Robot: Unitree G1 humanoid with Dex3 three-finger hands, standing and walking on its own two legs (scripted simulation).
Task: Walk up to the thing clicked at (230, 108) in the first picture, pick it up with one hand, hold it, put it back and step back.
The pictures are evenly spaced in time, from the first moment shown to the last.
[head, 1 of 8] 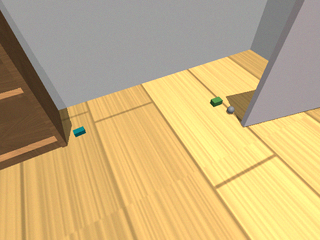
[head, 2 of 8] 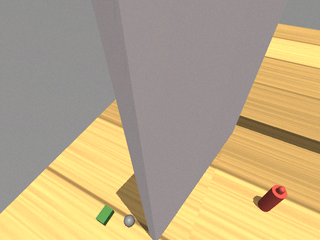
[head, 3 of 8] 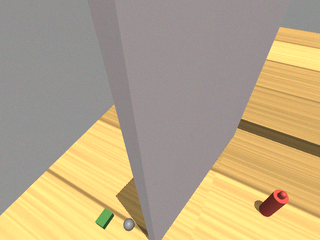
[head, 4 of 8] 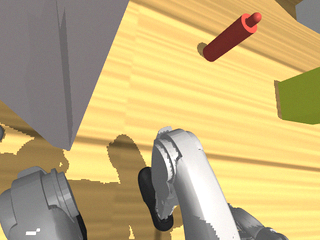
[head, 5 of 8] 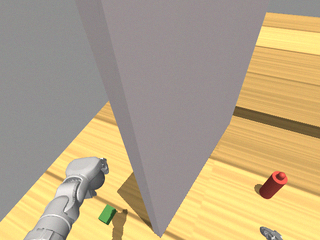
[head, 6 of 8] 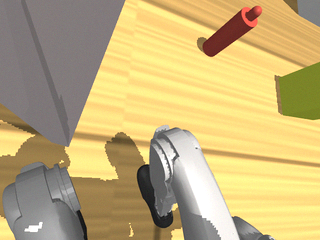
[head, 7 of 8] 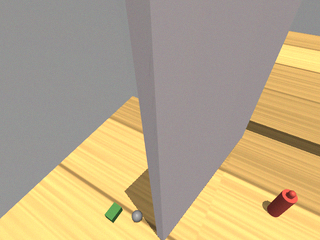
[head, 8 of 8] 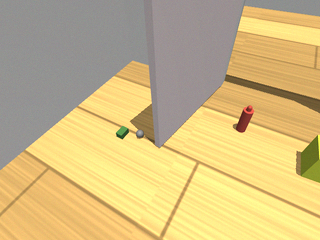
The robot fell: no
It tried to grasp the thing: yes
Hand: left
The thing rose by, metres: 0.69
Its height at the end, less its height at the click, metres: +0.00
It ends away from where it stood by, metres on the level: 0.01
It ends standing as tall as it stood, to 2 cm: yes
